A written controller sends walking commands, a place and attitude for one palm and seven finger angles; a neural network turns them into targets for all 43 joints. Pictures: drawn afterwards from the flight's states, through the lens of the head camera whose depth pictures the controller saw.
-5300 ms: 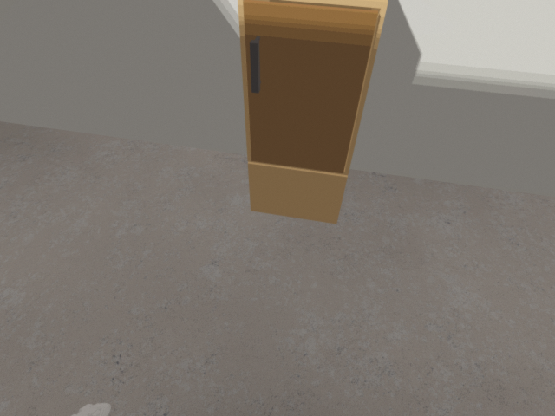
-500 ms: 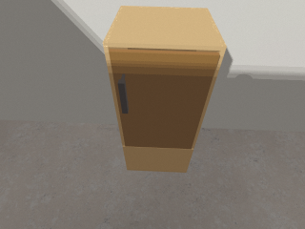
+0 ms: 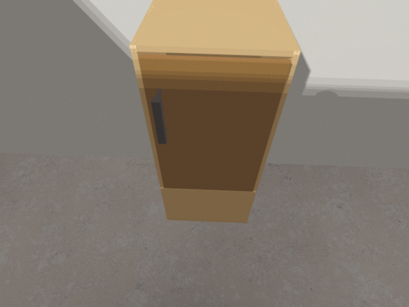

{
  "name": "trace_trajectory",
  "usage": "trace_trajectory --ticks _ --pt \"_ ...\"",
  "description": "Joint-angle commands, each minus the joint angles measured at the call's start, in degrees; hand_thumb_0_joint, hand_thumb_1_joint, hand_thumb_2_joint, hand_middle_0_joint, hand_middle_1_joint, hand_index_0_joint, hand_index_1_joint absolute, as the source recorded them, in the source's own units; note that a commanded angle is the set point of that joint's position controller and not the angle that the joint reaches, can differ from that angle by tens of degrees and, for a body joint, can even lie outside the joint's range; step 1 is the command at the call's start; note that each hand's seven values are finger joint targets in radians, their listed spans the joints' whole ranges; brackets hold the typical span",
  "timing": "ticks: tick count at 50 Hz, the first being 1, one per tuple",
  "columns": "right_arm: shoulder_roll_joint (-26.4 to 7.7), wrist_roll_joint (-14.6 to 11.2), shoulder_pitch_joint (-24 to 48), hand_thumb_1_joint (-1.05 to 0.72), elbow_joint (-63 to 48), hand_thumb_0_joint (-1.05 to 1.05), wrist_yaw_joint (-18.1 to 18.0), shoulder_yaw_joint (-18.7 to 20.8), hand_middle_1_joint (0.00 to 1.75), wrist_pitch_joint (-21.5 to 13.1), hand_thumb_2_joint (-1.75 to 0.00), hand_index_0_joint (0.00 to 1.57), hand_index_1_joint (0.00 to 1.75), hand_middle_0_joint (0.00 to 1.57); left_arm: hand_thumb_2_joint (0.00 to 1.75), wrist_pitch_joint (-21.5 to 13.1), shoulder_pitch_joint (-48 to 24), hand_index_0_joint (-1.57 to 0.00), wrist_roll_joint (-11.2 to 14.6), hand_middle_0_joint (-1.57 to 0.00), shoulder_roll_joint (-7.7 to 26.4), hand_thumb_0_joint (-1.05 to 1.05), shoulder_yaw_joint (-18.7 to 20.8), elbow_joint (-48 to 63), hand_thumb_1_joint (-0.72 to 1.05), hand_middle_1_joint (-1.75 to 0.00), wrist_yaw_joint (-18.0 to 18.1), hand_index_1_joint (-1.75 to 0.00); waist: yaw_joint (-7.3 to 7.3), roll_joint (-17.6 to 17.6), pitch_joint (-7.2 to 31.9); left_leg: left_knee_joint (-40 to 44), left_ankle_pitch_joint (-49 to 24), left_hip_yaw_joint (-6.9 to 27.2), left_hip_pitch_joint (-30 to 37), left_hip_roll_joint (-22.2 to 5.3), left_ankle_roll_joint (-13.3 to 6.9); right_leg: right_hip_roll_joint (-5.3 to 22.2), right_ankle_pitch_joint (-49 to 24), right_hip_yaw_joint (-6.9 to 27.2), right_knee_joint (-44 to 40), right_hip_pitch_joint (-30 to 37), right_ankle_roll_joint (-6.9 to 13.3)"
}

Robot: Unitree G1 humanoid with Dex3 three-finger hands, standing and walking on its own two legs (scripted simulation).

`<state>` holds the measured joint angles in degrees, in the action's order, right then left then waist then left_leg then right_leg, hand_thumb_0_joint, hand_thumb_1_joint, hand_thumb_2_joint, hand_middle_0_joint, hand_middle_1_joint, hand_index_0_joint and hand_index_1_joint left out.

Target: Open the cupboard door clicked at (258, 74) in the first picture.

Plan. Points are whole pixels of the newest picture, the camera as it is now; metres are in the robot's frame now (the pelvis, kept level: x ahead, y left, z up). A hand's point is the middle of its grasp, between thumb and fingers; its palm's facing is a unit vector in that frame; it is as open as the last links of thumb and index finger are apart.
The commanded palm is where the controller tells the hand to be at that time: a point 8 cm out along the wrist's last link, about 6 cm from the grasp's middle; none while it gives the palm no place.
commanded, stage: look again from close up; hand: left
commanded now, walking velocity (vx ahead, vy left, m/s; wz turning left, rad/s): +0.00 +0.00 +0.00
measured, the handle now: (160, 117) +0.61 +0.16 +0.00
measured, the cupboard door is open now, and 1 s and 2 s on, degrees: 0 0 0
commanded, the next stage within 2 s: shuffle to correct the standing spot in 0.44 s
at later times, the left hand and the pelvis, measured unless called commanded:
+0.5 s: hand out of the picture +0.05 +0.19 -0.18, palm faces +0.00 -0.98 -0.21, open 7.4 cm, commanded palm none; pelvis +0.03 +0.01 +0.00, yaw -1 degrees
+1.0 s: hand out of the picture +0.04 +0.15 -0.18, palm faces +0.01 -0.98 -0.19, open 7.4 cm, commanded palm none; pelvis +0.05 -0.01 -0.01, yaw +0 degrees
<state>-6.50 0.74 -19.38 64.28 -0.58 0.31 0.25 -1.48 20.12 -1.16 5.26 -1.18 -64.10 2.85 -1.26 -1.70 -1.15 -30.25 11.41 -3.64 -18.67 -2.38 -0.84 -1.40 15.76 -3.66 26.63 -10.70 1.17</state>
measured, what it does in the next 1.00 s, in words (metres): shifts its weight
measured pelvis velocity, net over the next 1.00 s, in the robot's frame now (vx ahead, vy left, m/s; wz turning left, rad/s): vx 0.05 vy -0.01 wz -0.01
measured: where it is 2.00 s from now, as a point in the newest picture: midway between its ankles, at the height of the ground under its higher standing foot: outside the picture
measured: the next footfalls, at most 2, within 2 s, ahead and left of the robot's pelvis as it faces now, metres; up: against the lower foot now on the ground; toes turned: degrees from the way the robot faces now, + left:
none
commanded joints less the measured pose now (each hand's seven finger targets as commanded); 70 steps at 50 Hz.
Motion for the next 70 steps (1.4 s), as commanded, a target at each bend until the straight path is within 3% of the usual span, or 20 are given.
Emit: trace_trajectory --ticks 1,5,8,16,27,33,36,38,39,40,41,42,43,45,47,49,53,57,59,70 --pt "-4.1 0.7 -5.3 -0.9 -4.7 0.0 0.2 0.4 0.3 -1.4 -0.9 0.2 0.3 0.2 0.9 -1.5 -0.3 -0.2 0.2 -0.2 7.9 0.0 1.9 5.4 0.9 -0.3 0.3 -0.3 -1.97 -3.1 -1.3 1.4 3.1 4.7 4.5 -2.1 -0.5 7.7 8.9 7.8 -4.9 -10.5 3.9" --pt "-6.1 0.4 -2.0 -0.9 -6.4 0.0 -0.4 0.3 0.3 -2.1 -0.9 0.2 0.3 0.2 0.9 -0.8 2.7 -0.2 0.1 -0.2 6.2 0.0 1.7 4.3 0.9 -0.3 -0.1 -0.3 0.93 -0.2 -3.1 6.6 3.0 8.2 -0.5 -3.9 -2.5 5.1 2.3 5.3 -1.0 -4.6 2.3" --pt "-7.0 0.2 -0.8 -0.9 -6.1 0.0 -0.5 0.3 0.3 -2.1 -0.9 0.2 0.3 0.2 0.9 -0.6 2.3 -0.2 0.2 -0.2 6.8 0.0 1.5 4.5 0.9 -0.3 -0.1 -0.3 1.09 3.0 -4.3 7.4 2.3 7.7 0.8 -3.6 -2.4 5.6 0.9 5.8 -1.8 -4.9 1.8" --pt "-9.4 0.1 1.6 -0.9 -5.3 0.0 -0.8 0.3 0.3 -2.6 -0.9 0.2 0.3 0.2 0.9 -0.5 0.8 -0.2 0.2 -0.2 9.8 0.0 2.0 5.3 0.9 -0.3 -0.2 -0.3 1.19 2.4 -1.0 6.2 -8.3 5.7 6.1 -3.8 -2.2 6.8 -7.5 5.9 -2.2 -2.2 1.0" --pt "-11.3 0.0 5.0 -0.9 -4.5 0.0 -0.8 0.5 0.3 -2.5 -0.9 0.2 0.3 0.2 0.9 0.0 -1.2 -0.2 0.1 -0.2 12.3 0.0 2.2 5.3 0.9 -0.3 -0.6 -0.3 1.31 0.8 -0.3 7.1 -9.4 5.5 8.1 -4.3 -2.0 7.1 -8.2 6.2 -3.4 -1.2 0.6" --pt "-12.1 0.6 3.3 -0.9 -4.3 0.0 -1.0 1.5 0.3 -1.3 -0.9 0.2 0.3 0.2 0.9 1.4 0.6 -0.2 -0.6 -0.2 9.8 0.0 2.2 5.0 0.9 -0.3 -1.5 -0.3 0.78 -1.9 -3.7 13.4 11.7 11.7 6.3 -9.2 -4.4 3.7 6.0 1.6 2.1 -7.3 0.7" --pt "-13.4 0.7 2.1 -0.9 -5.2 0.0 -1.4 2.6 0.3 -1.1 -0.9 0.2 0.3 0.2 0.9 1.7 1.4 -0.2 -0.9 -0.2 9.2 0.0 2.6 6.0 0.9 -0.3 -2.2 -0.3 0.7 -3.7 -3.4 14.0 13.8 15.2 6.8 -12.6 -6.9 2.8 7.6 0.7 6.0 -10.7 0.7" --pt "-13.2 0.7 2.5 -0.9 -5.8 0.0 -1.5 2.7 0.3 -1.2 -0.9 0.2 0.3 0.2 0.9 1.5 2.5 -0.2 -0.9 -0.2 8.4 0.0 2.7 6.0 0.9 -0.3 -2.4 -0.3 1.33 -4.1 -2.2 12.2 10.9 13.8 5.4 -12.5 -7.0 2.9 6.4 1.0 4.9 -8.8 1.0" --pt "-15.3 0.2 4.8 -0.9 -7.8 0.0 -1.6 2.8 0.3 -0.6 -0.9 0.2 0.3 0.2 0.9 1.3 4.0 -0.2 -0.9 -0.2 9.4 0.0 1.9 3.5 0.9 -0.3 -0.1 -0.3 1.56 -4.2 -4.4 1.1 -5.3 7.0 0.1 -8.7 -3.9 4.7 -0.1 4.0 -1.7 -5.4 0.3" --pt "-10.3 0.1 8.4 -0.9 -10.4 0.0 -0.9 1.3 0.3 -0.9 -0.9 0.2 0.3 0.2 0.9 0.0 6.3 -0.2 -0.5 -0.2 10.8 0.0 2.4 3.9 0.9 -0.3 0.0 -0.3 3.73 0.2 -3.0 -5.7 -6.1 3.4 -1.2 -5.0 -1.5 8.2 -11.6 8.3 -6.7 -1.4 1.6" --pt "-6.5 0.2 4.5 -0.9 -10.2 0.0 -0.7 0.5 0.3 -1.2 -0.9 0.2 0.3 0.2 0.9 -0.9 4.5 -0.2 -0.3 -0.2 11.1 0.0 1.9 4.3 0.9 -0.3 0.1 -0.3 0.49 10.0 2.8 -7.6 3.1 0.7 -0.9 -2.1 -0.2 11.9 -19.0 12.5 -6.4 1.6 3.5" --pt "-6.2 0.5 3.1 -0.9 -9.5 0.0 -0.7 0.4 0.3 -1.6 -0.9 0.2 0.3 0.2 0.9 -1.5 2.2 -0.2 -0.1 -0.2 10.3 0.0 2.0 4.4 0.9 -0.3 0.3 -0.3 -0.24 12.4 3.7 -6.7 3.4 0.7 -1.2 -0.7 -0.1 12.1 -36.6 10.8 -3.2 5.1 4.9" --pt "-6.0 0.2 2.3 -0.9 -8.9 0.0 -0.7 0.4 0.3 -1.8 -0.9 0.2 0.3 0.2 0.9 -1.7 2.1 -0.2 -0.1 -0.2 10.7 0.0 2.2 4.8 0.9 -0.3 0.3 -0.3 -0.05 10.8 5.4 -5.2 3.7 0.4 -0.1 -0.2 -0.3 12.3 -48.1 9.3 -0.3 8.1 5.0" --pt "-6.5 0.1 -0.1 -0.9 -7.4 0.0 -1.0 0.6 0.3 -2.2 -0.9 0.2 0.3 0.2 0.9 -1.5 2.1 -0.2 -0.1 -0.2 11.5 0.0 2.5 5.1 0.9 -0.3 0.3 -0.3 -0.35 3.1 7.3 -1.5 -9.3 0.1 4.9 -0.6 -0.9 10.4 -53.0 6.0 5.0 9.1 3.6" --pt "-7.8 0.0 0.1 -0.9 -6.9 0.0 -1.6 0.7 0.3 -2.1 -0.9 0.2 0.3 0.2 0.9 -0.8 3.6 -0.2 0.2 -0.2 11.6 0.0 2.7 5.0 0.9 -0.3 0.1 -0.3 0.59 0.6 6.4 -3.4 -20.3 1.1 8.5 -2.9 -1.5 8.9 -43.2 5.2 4.9 5.1 2.1" --pt "-8.1 -0.1 0.8 -0.9 -7.0 0.0 -1.8 0.7 0.3 -1.6 -0.9 0.2 0.3 0.2 0.9 -0.1 3.3 -0.2 0.0 -0.2 10.5 0.0 2.5 5.4 0.9 -0.3 0.1 -0.3 0.77 3.6 1.8 -2.9 -16.1 1.8 6.6 -3.6 -1.3 8.1 -32.1 5.3 2.1 1.8 1.9" --pt "-7.7 0.0 1.4 -0.9 -6.8 0.0 -1.9 0.7 0.3 -1.6 -0.9 0.2 0.3 0.2 0.9 0.3 3.5 -0.2 0.0 -0.2 10.3 0.0 2.7 6.0 0.9 -0.3 0.1 -0.3 0.91 4.9 0.7 -2.0 -14.4 1.7 6.1 -3.2 -1.1 7.9 -31.0 5.5 1.2 1.6 1.7" --pt "-8.0 0.1 2.2 -0.9 -6.4 0.0 -1.8 0.7 0.3 -1.3 -0.9 0.2 0.3 0.2 0.9 0.9 2.1 -0.2 0.0 -0.2 9.9 0.0 2.6 7.0 0.9 -0.3 -0.1 -0.3 1.03 -0.5 -1.7 1.2 -11.7 3.2 6.4 -4.0 -1.5 6.6 -15.7 5.5 -0.2 -1.6 1.6" --pt "-8.2 0.2 2.7 -0.9 -6.8 0.0 -1.7 0.7 0.3 -1.2 -0.9 0.2 0.3 0.2 0.9 1.0 1.9 -0.2 0.1 -0.2 10.0 0.0 2.6 7.3 0.9 -0.3 -0.3 -0.3 1.31 0.3 -2.9 2.4 -8.0 4.0 5.0 -4.1 -1.7 6.2 -9.8 5.7 -1.6 -2.1 1.6" --pt "-8.4 0.0 2.6 -0.9 -6.2 0.0 -1.1 0.3 0.3 -1.5 -0.9 0.2 0.3 0.2 0.9 0.5 1.7 -0.2 0.2 -0.2 10.3 0.0 2.0 7.1 0.9 -0.3 -0.6 -0.3 1.42 1.5 -2.6 6.4 -3.8 4.7 6.4 -3.7 -1.4 6.8 -4.3 6.7 -5.8 -2.7 1.4"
